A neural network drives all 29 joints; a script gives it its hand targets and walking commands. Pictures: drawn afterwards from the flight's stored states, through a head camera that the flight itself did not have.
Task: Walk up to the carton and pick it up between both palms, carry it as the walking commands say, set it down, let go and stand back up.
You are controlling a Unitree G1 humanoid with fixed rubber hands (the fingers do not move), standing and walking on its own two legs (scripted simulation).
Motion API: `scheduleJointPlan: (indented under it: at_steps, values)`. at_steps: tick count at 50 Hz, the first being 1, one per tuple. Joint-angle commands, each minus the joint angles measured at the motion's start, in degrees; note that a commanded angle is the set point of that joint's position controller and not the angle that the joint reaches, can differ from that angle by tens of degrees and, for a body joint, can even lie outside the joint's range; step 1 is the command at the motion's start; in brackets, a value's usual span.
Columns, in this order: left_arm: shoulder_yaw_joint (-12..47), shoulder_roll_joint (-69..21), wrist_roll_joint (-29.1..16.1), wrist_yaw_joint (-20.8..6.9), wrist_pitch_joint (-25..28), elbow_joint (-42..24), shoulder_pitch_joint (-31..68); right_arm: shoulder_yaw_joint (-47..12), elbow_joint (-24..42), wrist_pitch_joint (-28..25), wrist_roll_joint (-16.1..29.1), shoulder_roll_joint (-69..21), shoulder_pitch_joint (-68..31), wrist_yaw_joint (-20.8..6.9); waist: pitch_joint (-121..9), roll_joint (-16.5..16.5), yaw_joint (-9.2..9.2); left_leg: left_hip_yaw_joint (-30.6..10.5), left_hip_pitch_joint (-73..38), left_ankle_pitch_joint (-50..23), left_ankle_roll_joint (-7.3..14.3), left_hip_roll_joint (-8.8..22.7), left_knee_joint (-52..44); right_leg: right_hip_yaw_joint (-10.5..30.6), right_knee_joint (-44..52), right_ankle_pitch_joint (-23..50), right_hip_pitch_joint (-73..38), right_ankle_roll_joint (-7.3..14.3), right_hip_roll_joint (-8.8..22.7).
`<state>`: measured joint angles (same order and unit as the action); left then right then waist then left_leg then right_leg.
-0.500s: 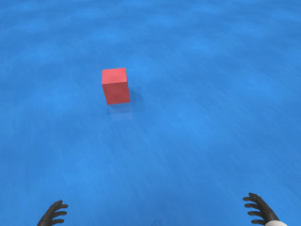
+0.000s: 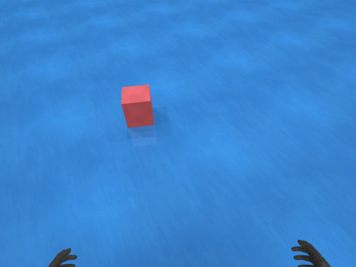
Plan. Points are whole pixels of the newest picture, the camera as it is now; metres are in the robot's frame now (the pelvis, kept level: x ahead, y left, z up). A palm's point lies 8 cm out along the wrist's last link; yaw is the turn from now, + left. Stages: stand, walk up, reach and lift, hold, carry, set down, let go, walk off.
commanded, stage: stand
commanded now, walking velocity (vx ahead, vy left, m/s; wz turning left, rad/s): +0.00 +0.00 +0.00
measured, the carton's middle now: (138, 106) +1.34 +0.30 -0.65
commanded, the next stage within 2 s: walk up in 0.18 s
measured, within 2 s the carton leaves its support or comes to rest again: neither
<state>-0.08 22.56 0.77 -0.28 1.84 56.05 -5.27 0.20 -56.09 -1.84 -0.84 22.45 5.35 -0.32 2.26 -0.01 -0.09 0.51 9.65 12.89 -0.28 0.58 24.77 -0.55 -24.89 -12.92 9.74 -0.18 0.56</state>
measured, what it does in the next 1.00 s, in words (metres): walks ahead: left foot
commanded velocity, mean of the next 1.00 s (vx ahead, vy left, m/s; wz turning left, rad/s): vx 0.32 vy -0.01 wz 0.14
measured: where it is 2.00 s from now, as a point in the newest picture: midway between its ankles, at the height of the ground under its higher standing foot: (152, 194)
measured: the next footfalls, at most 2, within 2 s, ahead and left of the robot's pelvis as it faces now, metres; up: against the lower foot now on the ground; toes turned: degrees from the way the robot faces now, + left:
left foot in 0.76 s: +0.16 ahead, +0.21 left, +0.00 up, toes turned +14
right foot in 1.20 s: +0.50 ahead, -0.03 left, +0.00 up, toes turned +3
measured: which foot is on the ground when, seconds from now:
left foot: down 0.00-0.46, up 0.48-0.74, down 0.76-1.00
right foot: down 0.00-0.76, up 0.78-1.00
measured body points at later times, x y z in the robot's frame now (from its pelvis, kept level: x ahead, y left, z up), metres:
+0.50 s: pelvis +0.01 -0.01 -0.01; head +0.02 -0.01 +0.44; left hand +0.08 +0.31 -0.12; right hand +0.12 -0.31 -0.13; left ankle +0.00 +0.13 -0.72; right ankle +0.01 -0.14 -0.74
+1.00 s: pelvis +0.19 +0.09 +0.01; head +0.21 +0.11 +0.45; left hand +0.27 +0.35 -0.14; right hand +0.22 -0.18 -0.12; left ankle +0.13 +0.20 -0.74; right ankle +0.26 -0.07 -0.67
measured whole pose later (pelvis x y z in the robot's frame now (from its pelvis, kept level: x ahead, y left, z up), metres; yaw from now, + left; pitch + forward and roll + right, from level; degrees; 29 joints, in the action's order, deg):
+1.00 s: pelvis +0.19 +0.09 +0.01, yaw +10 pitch +0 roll -1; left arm -2.9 15.2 2.0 -3.1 1.1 51.4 -9.0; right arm 2.5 -55.3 -4.1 -1.5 12.8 20.5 -1.1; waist 2.3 2.5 2.8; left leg 4.1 6.1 14.5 -0.3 2.8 20.4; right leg -3.7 -54.8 -11.0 31.7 -2.5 7.3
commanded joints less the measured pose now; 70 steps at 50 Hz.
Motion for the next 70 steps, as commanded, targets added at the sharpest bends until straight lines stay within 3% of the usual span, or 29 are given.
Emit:
scheduleJointPlan:
  at_steps: [1, 18, 19, 20, 22, 23, 24, 25, 28, 30, 34, 36, 37, 38, 39, 40, 41, 43, 45, 49, 56, 58, 60, 61, 62, 63, 65, 67, 70]
  values:
    - [-1.87, 9.68, -0.03, 0.25, 0.52, -1.66, 2.61, 1.88, 1.64, -0.52, 0.03, 9.64, -2.58, 0.27, -3.31, -0.06, 0.01, -5.57, -0.89, -6.32, 2.26, 6.03, -5.3, 5.59, 5.43, 6.05, -0.6, 2.25, 6.06]
    - [-1.69, 10.02, -0.03, 0.43, 0.21, 1.31, 2.65, 1.78, -1.37, -0.16, 0.03, 9.93, -2.64, 0.41, -2.95, -0.03, 0.02, -5.57, -1.87, -6.25, 1.95, 6.41, -7.51, 5.59, 7.67, 6.02, -1.6, 1.89, 6.49]
    - [-5.42, 8.74, 2.47, -2.78, -3.83, -4.09, 7.44, 5.79, -4.16, 3.66, -0.91, 13.57, 18.55, 3.6, 0.02, -0.53, 6.06, -26.82, -9.12, 24.97, 7.53, 21.08, -13.66, -4.55, -13.96, -20.77, 17.98, -1.44, 1.25]
    - [-3.97, 2.94, 1.34, -0.95, -3.32, -5.34, 5.27, 4.78, -1.26, 4.36, -0.14, 9.16, 4.95, -0.45, 2.73, -19.62, 2.31, -22.39, 7.16, 33.93, 9.26, 13.81, -14.0, -2.22, -17.08, -16.88, 11.02, -1.09, 3.79]
    - [-4.47, 3.52, 0.37, -0.26, -2.46, -0.29, -14.37, 4.88, 8.13, 4.73, -0.39, 5.71, -12.7, -2.38, 1.13, -9.02, -10.41, -6.76, 34.56, 28.03, 3.18, 3.91, -4.33, -5.13, -3.52, -10.95, -19.15, -0.1, 3.38]
    - [-5.68, 7.81, 0.56, 0.59, -1.49, 2.96, -25.94, 4.12, 10.83, 4.16, -0.92, 2.35, -15.01, -2.4, -0.97, 9.43, -15.51, -0.75, 40.87, 21.55, 1.77, -1.65, 14.64, 5.38, 9.28, -17.58, -26.16, 1.42, 13.17]
    - [-5.7, 10.16, 2.14, 1.09, -0.24, 3.0, -24.39, 2.99, 11.91, 2.91, -1.93, -2.19, -11.92, -2.01, -0.67, 17.61, -12.03, -1.8, 44.9, 15.52, 0.54, 1.12, 29.48, 25.82, 18.73, -30.64, -21.12, 3.84, 27.7]
    - [-5.72, 11.36, 1.94, 1.59, 0.05, 0.15, -17.55, 2.96, 11.19, 2.61, -2.57, -0.9, -8.14, -2.03, 0.99, 13.83, -9.39, -4.9, 43.39, 11.85, 0.04, 4.56, 35.74, 31.12, 23.06, -39.59, -12.18, 7.86, 30.84]
    - [-5.08, 5.45, 1.19, 0.94, 1.45, -3.72, -6.46, 4.37, 7.79, 1.97, -1.57, 1.33, 0.83, -4.09, 1.77, 6.51, -0.28, -4.45, 28.97, 2.43, -1.71, 6.86, 36.05, 13.01, 20.88, -25.98, -2.05, 5.49, 20.55]
    - [-4.8, 3.48, 1.31, 0.36, 2.06, -3.41, -8.5, 3.78, 8.09, 2.0, -0.78, -0.68, 0.54, -5.21, 3.48, 8.22, -0.62, -0.65, 22.28, 1.04, -2.5, 5.89, 26.63, 2.46, 19.29, -15.09, 1.31, 4.32, 16.79]
    - [-5.17, 4.69, 1.53, -0.51, 2.05, -1.8, -13.72, 3.04, 9.66, 1.63, -0.08, -3.36, -4.06, -5.52, 4.11, 11.24, -2.56, 5.07, 13.63, 3.48, -1.39, 3.54, 11.67, -1.07, 17.02, -13.97, 2.73, 4.71, 16.97]
    - [-4.77, 4.18, 1.04, -0.81, 1.51, -1.42, -14.28, 3.47, 8.18, 1.22, -0.22, -4.04, -0.83, -4.86, 2.36, 9.96, -0.72, 7.92, 5.16, 0.74, -0.45, 2.09, 6.39, -2.7, 11.55, -14.65, 5.93, 4.65, 16.88]
    - [-3.89, 1.8, 0.98, -1.18, 1.14, -0.97, -14.78, 4.06, 6.11, 0.65, -0.43, -2.98, 4.73, -4.14, -1.61, 7.03, 2.04, 8.91, -4.47, 2.15, 0.02, 1.27, 5.23, -6.2, 2.48, -12.54, 9.15, 4.0, 12.9]
    - [-3.03, -2.24, 1.45, -1.17, 1.03, -0.78, -15.93, 5.42, 2.91, -0.35, -0.88, 1.74, 16.07, -3.17, -7.79, -5.07, 6.85, 1.7, -18.63, 8.25, 0.05, 5.4, 3.9, -10.21, -17.51, -13.01, 17.56, 2.66, 6.99]
    - [-2.9, -5.35, 2.03, -1.15, 1.82, -4.83, -12.25, 7.12, 2.49, -0.84, -1.59, 10.6, 24.74, -1.38, -9.51, -21.67, 11.12, -28.71, -22.55, 23.47, 4.85, 23.04, -9.69, -7.61, -37.57, -23.52, 32.96, 0.26, 1.27]
    - [-3.3, -3.54, 3.02, -1.05, 1.78, -6.91, -9.43, 7.16, 2.53, -0.79, -0.86, 12.32, 25.45, -0.34, -10.0, -16.19, 10.27, -39.95, -18.74, 30.23, 9.46, 30.64, -16.11, 0.56, -45.28, -19.09, 36.2, 0.65, 5.46]
    - [-3.22, -1.78, 2.5, -0.96, 1.91, -7.12, -6.61, 6.42, 3.15, -0.99, -0.84, 8.41, 20.32, -0.08, -4.73, -11.38, 7.98, -36.79, -14.56, 29.22, 9.96, 26.98, -15.63, 2.54, -47.44, -12.93, 37.74, 0.9, 7.74]
    - [-2.89, -3.16, 1.3, -1.41, 1.9, -5.55, -9.95, 4.8, 4.91, -1.91, -0.53, 0.82, 12.18, -0.4, 0.45, -8.68, 2.85, -21.35, -7.15, 12.26, 7.63, 18.61, -13.86, 2.81, -42.08, -3.28, 32.31, -0.04, 10.14]
    - [-3.2, -4.44, 1.2, -2.12, 0.52, -4.4, -12.47, 3.84, 5.03, -2.77, -0.64, -1.96, 10.07, -0.76, 0.15, -8.94, 0.15, -11.04, -2.24, -4.57, 6.89, 15.57, -13.09, 0.56, -38.95, -0.22, 25.2, -1.49, 9.28]
    - [-3.14, -6.0, 1.24, -3.15, -0.79, -7.54, -3.05, 3.85, 3.35, -3.19, -0.6, -1.18, 14.83, -0.47, 2.65, -8.06, 2.18, -7.6, -4.57, -9.76, 7.97, 15.77, -14.92, -1.79, -27.12, 3.79, 26.6, -2.87, 8.28]
    - [-2.76, -6.27, 0.83, -4.28, -0.4, -10.37, 7.93, 4.8, 1.36, -2.66, -0.47, 1.55, 17.7, 0.09, 5.08, -8.89, 3.99, -2.86, -6.76, -12.22, 5.12, 16.34, -15.61, -4.23, -9.21, 6.85, 20.31, -0.37, 5.52]
    - [-3.39, -5.21, 0.96, -3.75, 0.38, -9.76, 6.06, 5.18, 0.22, -2.48, -0.41, 1.84, 18.03, 0.24, 3.2, -9.85, 2.43, -0.4, -6.47, -15.55, 4.09, 14.65, -10.97, -5.44, -7.07, 5.32, 14.13, 0.57, 4.2]
    - [-5.25, -1.43, 1.03, -2.17, 1.31, -4.1, -9.2, 4.71, -0.34, -1.94, -0.45, -0.61, 18.9, -0.12, -6.15, -2.29, -3.99, 4.68, 3.0, -15.79, 2.9, 8.71, 9.25, -6.51, -5.82, 3.39, -9.11, 1.6, 2.53]
    - [-6.91, 4.14, 2.04, -1.49, 1.75, -1.93, -18.45, 4.16, 1.21, -2.27, -0.76, -3.51, 20.08, -0.19, -12.47, 9.8, -7.22, 5.59, 12.99, 0.11, 1.48, 5.29, 25.86, 8.88, -2.81, -1.98, -18.77, 3.75, 14.27]
    - [-8.09, 9.78, 1.52, -0.84, 1.54, -1.57, -22.86, 3.55, 3.52, -2.38, -0.36, -6.03, 22.69, 0.03, -17.98, 23.3, -7.66, 1.58, 24.88, 20.21, 1.33, 0.19, 40.56, 34.71, 10.06, -13.55, -23.64, 9.24, 28.9]
    - [-7.73, 7.51, 0.89, -0.6, 1.41, -1.63, -19.17, 4.05, 3.06, -2.31, -0.83, -3.57, 20.7, 0.33, -15.28, 17.45, -6.1, -3.61, 26.17, 17.36, 1.88, 4.05, 46.61, 36.37, 12.7, -18.19, -18.45, 10.05, 28.53]
    - [-6.65, 1.97, 0.64, 0.1, 1.73, -2.23, -12.68, 4.28, 2.12, -1.43, -1.64, -2.88, 18.13, -0.18, -6.2, 4.04, -2.18, -4.77, 25.17, 5.55, 1.06, 6.36, 46.21, 27.7, 11.55, -2.32, -7.97, 7.18, 25.21]
    - [-5.63, -2.18, -0.02, 0.38, 2.7, -1.68, -10.58, 3.9, 0.88, -0.05, -1.35, -4.98, 18.91, -0.97, -4.84, 6.36, 0.33, -4.33, 20.25, 0.48, 0.15, 7.39, 43.02, 13.97, 9.98, 11.5, -2.51, 3.93, 18.9]
    - [-4.99, -3.35, 0.14, -0.08, 3.53, -1.1, -14.32, 3.21, 1.55, 1.69, -1.43, -5.94, 15.13, -1.99, -3.18, 9.23, 0.32, -1.33, 21.11, -3.39, 0.11, 6.38, 40.45, 6.97, 10.13, 18.47, -0.9, 3.48, 16.88]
